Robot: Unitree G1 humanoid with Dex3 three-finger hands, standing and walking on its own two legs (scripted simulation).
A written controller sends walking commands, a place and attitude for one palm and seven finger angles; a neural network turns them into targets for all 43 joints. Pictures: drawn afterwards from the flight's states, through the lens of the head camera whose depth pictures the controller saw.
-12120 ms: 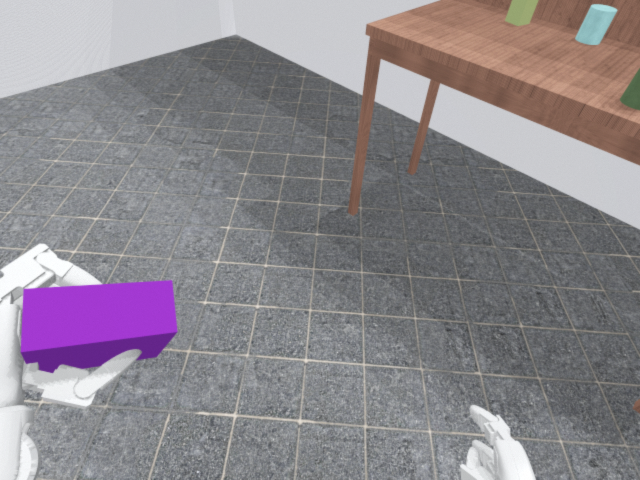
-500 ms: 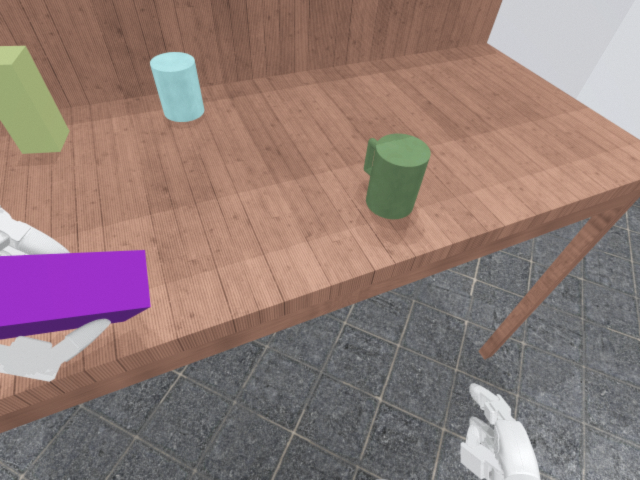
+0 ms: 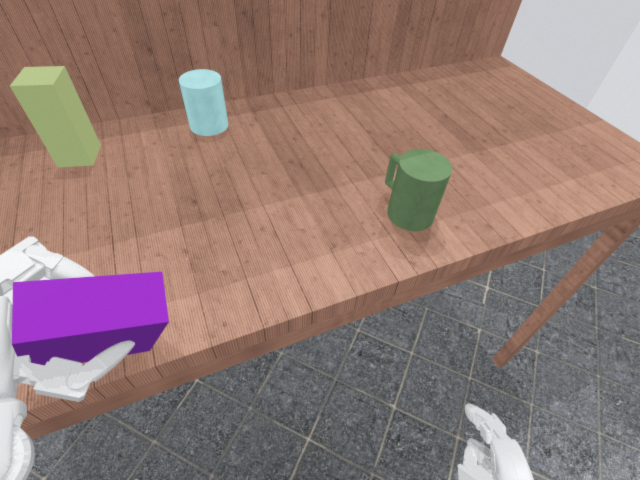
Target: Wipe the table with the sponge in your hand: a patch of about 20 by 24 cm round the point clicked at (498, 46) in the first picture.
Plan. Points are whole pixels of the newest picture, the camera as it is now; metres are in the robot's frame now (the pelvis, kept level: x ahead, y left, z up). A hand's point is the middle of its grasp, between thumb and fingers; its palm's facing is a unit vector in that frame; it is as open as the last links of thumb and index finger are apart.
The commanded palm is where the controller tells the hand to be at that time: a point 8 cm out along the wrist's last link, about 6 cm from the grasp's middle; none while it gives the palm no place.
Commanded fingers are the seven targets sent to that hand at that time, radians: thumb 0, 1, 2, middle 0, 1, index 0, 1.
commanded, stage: come to a stop and stand still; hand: left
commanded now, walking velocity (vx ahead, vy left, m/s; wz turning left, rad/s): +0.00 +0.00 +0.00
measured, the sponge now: (113, 319) +0.23 +0.22 +0.14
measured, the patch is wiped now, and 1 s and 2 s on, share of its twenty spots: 0.00 0.00 0.00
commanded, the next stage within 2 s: look again from close up in 1.14 s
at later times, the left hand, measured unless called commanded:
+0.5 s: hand (51, 299) +0.24 +0.27 +0.16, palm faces +0.43 -0.84 -0.34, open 9.3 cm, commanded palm +0.17 +0.29 +0.18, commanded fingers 0.00 0.10 1.30 -1.20 -1.60 -1.20 -1.60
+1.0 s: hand (21, 312) +0.22 +0.28 +0.17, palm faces +0.40 -0.85 -0.33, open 9.3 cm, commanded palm +0.16 +0.32 +0.18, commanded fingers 0.00 0.10 1.30 -1.20 -1.60 -1.20 -1.60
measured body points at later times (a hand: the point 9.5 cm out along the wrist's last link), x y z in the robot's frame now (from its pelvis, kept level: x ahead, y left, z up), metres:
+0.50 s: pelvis +0.01 +0.01 +0.00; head +0.03 +0.03 +0.45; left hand +0.21 +0.31 +0.18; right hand +0.19 -0.21 -0.07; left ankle +0.02 +0.10 -0.74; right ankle +0.01 -0.09 -0.74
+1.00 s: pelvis +0.00 +0.04 +0.00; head +0.02 +0.06 +0.45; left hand +0.19 +0.33 +0.19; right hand +0.19 -0.18 -0.06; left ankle +0.02 +0.10 -0.74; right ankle +0.01 -0.09 -0.74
